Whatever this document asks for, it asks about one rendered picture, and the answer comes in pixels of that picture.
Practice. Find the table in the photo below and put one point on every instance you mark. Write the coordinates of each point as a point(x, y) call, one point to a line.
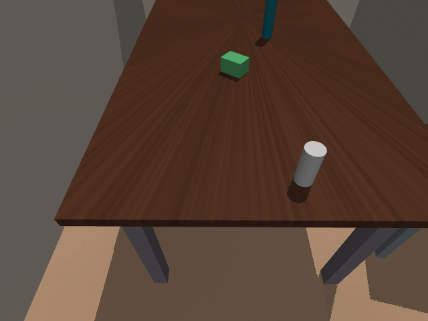
point(182, 144)

